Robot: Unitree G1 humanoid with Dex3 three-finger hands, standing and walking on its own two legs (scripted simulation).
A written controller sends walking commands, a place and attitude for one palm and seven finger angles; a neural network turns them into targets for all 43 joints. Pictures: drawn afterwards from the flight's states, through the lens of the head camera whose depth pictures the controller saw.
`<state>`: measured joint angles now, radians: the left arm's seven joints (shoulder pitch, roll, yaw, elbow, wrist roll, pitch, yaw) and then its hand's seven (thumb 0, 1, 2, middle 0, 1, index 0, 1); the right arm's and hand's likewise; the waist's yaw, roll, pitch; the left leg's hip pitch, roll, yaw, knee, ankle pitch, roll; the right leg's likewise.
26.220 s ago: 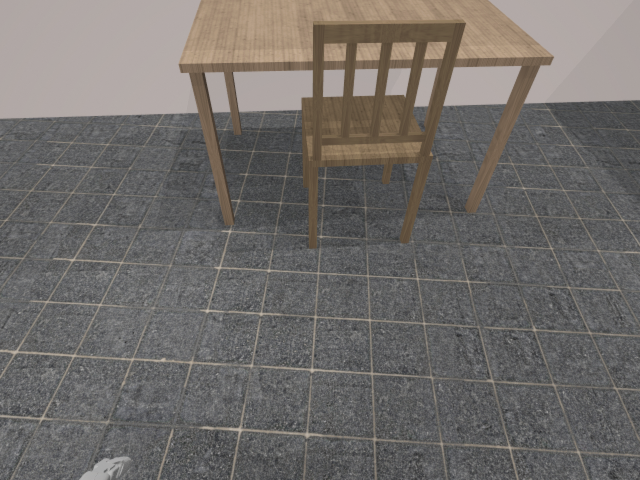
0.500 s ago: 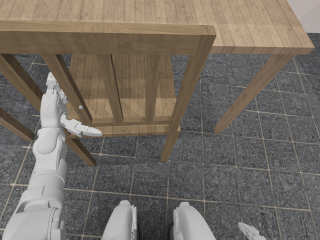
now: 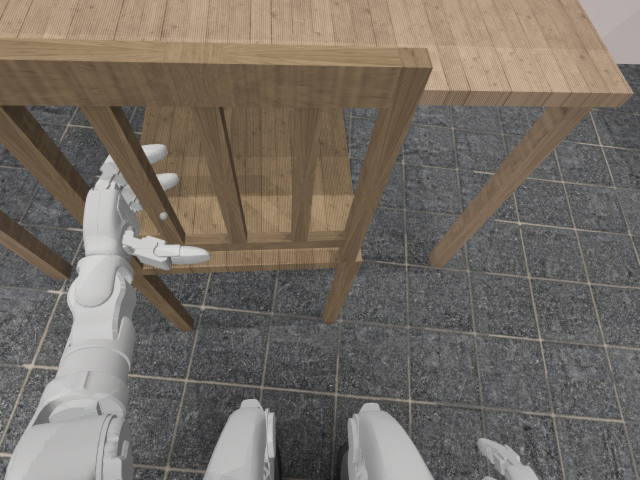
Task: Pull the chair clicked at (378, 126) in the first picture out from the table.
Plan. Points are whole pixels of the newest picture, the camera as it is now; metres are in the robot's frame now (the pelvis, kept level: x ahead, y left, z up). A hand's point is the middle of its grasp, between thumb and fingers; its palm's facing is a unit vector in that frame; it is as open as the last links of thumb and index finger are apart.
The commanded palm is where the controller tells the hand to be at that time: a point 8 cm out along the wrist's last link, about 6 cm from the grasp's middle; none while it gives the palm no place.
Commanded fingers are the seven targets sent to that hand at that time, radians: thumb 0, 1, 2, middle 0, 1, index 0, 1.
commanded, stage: hook a spindle and tug to test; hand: left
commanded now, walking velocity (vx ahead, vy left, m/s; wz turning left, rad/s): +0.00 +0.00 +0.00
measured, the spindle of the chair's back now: (226, 186) +0.47 +0.12 +0.03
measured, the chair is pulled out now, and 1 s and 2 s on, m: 0.00 0.03 0.13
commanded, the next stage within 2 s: step backward, pulling the chair out in 1.02 s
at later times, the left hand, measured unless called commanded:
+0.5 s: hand (166, 215) +0.43 +0.19 +0.02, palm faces +0.07 -1.00 -0.01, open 5.7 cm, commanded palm +0.40 +0.23 +0.02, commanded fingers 0.00 0.90 0.90 -0.50 -1.45 -0.50 -1.45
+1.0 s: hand (168, 236) +0.40 +0.18 +0.02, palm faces +0.06 -1.00 -0.01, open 5.7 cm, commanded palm +0.37 +0.23 +0.02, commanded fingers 0.00 0.90 0.90 -0.50 -1.45 -0.50 -1.45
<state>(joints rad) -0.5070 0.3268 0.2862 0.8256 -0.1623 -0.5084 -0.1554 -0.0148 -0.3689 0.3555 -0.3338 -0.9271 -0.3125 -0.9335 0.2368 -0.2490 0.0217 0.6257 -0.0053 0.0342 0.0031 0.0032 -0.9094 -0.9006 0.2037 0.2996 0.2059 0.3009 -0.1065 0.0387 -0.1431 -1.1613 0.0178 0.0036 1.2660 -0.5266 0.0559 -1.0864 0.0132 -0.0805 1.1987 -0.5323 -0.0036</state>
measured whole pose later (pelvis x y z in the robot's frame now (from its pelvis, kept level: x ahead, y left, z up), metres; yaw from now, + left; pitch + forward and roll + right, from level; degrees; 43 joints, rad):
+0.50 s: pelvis +0.01 +0.00 +0.00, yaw +0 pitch +24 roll -4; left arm -0.47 0.30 0.26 0.78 -0.16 -0.51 -0.12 0.01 0.66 0.78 -0.44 -1.40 -0.43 -1.43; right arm 0.24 -0.24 0.02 0.62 -0.01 0.04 0.01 0.00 -0.91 -0.90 0.20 0.30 0.21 0.30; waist -0.10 0.03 -0.15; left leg -1.14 0.01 0.01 1.25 -0.54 0.06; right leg -1.07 0.01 -0.07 1.18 -0.54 0.00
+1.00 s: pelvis +0.02 +0.00 +0.01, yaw +0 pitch +24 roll -4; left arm -0.30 0.25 0.23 0.62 -0.17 -0.52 -0.11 0.00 0.67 0.76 -0.42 -1.41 -0.41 -1.44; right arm 0.23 -0.23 0.01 0.59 0.00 0.05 0.02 0.00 -0.91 -0.90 0.20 0.30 0.21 0.30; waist -0.09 0.03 -0.16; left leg -1.10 0.02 0.02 1.24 -0.55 0.06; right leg -1.04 0.01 -0.06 1.17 -0.55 0.00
